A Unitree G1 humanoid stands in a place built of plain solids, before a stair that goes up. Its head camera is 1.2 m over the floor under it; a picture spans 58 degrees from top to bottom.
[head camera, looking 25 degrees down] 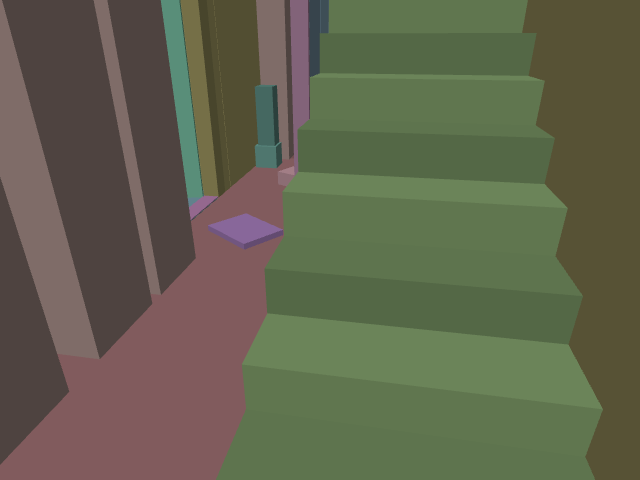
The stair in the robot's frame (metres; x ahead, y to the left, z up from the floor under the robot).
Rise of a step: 0.17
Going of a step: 0.26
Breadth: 0.96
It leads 10 degrees to the right of straight ahead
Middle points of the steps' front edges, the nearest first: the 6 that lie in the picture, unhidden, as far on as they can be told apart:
0.89 -0.25 0.35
1.15 -0.29 0.52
1.41 -0.34 0.70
1.66 -0.38 0.87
1.92 -0.43 1.05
2.17 -0.47 1.22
